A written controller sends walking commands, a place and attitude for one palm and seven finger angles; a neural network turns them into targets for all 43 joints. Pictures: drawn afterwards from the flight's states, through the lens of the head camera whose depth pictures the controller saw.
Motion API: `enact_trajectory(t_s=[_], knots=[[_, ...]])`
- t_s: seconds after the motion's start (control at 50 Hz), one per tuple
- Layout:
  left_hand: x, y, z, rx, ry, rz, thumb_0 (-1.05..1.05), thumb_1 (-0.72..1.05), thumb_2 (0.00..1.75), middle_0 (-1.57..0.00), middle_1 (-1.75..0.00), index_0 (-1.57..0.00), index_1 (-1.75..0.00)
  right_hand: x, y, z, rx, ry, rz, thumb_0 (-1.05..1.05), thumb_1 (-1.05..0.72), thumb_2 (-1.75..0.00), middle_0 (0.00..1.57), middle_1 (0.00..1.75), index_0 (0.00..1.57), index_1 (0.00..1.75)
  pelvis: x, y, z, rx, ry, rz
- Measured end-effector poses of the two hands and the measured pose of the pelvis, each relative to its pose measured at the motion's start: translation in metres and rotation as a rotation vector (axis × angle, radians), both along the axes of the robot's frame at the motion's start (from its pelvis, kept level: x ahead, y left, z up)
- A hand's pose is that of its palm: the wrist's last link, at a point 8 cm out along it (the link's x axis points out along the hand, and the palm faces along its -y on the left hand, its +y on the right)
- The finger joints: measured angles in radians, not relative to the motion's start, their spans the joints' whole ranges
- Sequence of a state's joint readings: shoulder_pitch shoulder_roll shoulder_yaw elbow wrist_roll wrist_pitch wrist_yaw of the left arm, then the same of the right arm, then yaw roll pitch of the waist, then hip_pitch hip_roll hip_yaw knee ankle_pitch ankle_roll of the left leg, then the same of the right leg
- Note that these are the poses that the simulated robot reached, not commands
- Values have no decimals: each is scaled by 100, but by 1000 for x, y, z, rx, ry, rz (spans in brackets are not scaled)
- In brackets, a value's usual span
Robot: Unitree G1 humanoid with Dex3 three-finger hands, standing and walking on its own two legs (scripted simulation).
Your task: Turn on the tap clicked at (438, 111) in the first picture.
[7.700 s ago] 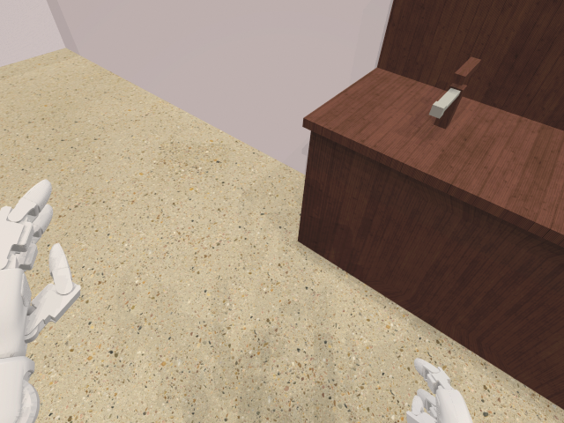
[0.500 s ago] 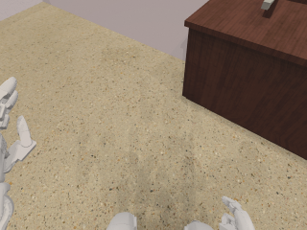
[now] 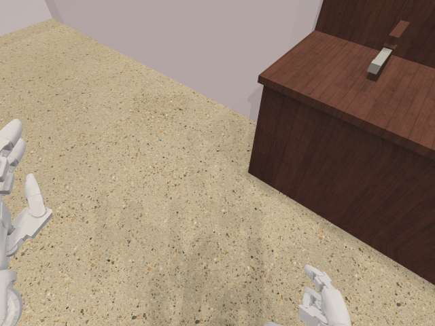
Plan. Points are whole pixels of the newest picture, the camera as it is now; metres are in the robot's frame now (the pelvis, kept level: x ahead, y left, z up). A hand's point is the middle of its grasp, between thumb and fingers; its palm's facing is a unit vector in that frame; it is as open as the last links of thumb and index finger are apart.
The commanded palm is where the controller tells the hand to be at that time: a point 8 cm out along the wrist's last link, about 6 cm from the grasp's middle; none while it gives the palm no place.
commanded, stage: turn to face it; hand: left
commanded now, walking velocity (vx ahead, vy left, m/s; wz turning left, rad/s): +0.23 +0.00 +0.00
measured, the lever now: (374, 66) +0.82 -0.41 +0.05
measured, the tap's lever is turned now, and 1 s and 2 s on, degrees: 0 0 0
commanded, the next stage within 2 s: take the last steps up to it in 1.68 s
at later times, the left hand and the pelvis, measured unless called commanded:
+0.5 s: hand (118, 131) +0.36 +0.19 +0.18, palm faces +0.23 -0.86 -0.45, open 7.4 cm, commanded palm +0.31 +0.24 +0.18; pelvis +0.10 +0.00 -0.01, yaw -11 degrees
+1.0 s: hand (208, 129) +0.37 +0.05 +0.19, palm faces -0.06 -0.80 -0.60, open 7.4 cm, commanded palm +0.34 +0.12 +0.18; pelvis +0.07 -0.05 +0.00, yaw -28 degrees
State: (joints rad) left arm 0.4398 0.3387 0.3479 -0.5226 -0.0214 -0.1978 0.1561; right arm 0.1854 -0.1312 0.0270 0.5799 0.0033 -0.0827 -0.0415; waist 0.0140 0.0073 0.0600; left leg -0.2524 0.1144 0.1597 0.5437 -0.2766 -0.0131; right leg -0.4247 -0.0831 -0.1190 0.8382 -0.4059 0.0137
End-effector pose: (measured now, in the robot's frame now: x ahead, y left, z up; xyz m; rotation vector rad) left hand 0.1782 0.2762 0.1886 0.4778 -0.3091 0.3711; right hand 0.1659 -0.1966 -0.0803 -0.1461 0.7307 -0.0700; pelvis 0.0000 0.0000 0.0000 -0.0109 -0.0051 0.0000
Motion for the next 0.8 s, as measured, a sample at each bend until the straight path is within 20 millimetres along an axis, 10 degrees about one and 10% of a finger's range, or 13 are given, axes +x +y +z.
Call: enact_trajectory(t_s=[0.18, 0.44, 0.6, 0.8], knots=[[44, -26, 9, 110, 23, 26, 1, 88, 90, -21, -30, -22, -30, 49, -17, -36, 49, 95, 51, 1, -90, -89, 20, 30, 21, 30, 45, -25, -10, 9, 0, -2], [136, -34, -5, 46, -23, -194, 2, 88, 89, -21, -30, -22, -30, 76, -81, 10, -181, 56, -161, 1, -90, -89, 20, 30, 20, 30, 92, -5, -11, 30, 19, -143], [179, -59, 18, 109, -39, -317, 2, 89, 90, -21, -30, -21, -30, 57, -63, 13, -44, 22, -231, 1, -90, -89, 19, 30, 20, 30, 105, -4, 1, -25, 25, -273], [195, -141, 0, 206, 104, -424, 2, 89, 90, -21, -30, -21, -30, -5, -88, -44, 95, 124, -343, 1, -90, -89, 20, 30, 21, 30, 96, -43, -17, -6, 0, -365]])
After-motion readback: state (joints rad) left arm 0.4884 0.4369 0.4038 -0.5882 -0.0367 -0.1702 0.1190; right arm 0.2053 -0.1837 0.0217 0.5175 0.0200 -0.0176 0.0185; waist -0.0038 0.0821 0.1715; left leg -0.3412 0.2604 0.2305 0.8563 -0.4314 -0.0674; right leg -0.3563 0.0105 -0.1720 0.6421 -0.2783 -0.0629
